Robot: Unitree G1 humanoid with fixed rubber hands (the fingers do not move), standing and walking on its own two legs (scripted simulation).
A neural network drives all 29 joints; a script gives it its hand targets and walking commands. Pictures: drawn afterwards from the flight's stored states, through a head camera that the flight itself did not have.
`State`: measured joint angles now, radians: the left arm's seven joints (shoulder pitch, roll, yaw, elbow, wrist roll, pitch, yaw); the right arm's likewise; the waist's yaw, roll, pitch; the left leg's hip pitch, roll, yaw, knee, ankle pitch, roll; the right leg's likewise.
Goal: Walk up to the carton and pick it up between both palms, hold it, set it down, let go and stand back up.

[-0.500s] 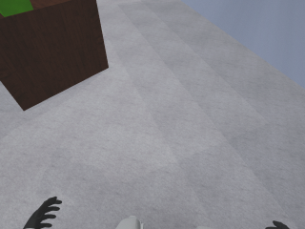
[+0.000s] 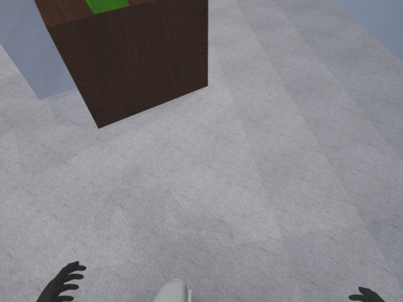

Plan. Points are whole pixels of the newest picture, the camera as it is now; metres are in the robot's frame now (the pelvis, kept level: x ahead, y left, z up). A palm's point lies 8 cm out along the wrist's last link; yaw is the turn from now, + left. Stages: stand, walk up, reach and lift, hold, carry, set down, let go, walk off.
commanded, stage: walk up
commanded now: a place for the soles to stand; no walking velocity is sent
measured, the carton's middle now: out of the picture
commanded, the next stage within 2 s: none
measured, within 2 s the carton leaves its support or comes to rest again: neither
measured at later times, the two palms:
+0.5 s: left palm (46, 238) +0.25 +0.39 -0.07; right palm (326, 228) +0.30 -0.26 -0.10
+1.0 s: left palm (37, 206) +0.33 +0.45 -0.08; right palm (283, 160) +0.48 -0.18 -0.09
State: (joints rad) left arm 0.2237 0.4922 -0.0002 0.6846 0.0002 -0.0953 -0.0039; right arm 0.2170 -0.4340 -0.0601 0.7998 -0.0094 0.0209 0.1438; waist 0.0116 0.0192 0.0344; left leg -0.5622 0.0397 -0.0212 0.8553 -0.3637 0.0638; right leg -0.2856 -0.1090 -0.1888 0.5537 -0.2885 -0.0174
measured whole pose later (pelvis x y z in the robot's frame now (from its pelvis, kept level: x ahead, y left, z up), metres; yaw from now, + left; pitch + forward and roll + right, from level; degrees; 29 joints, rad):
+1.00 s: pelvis +0.32 +0.11 -0.01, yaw +19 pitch -4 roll -1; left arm 0.23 0.48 0.00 0.70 0.00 -0.04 -0.05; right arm 0.32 -0.43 -0.06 0.80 -0.01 -0.08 0.03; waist -0.01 -0.01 0.08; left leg -0.29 -0.06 -0.05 0.69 -0.33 0.06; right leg -0.43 -0.10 -0.02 0.97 -0.45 -0.02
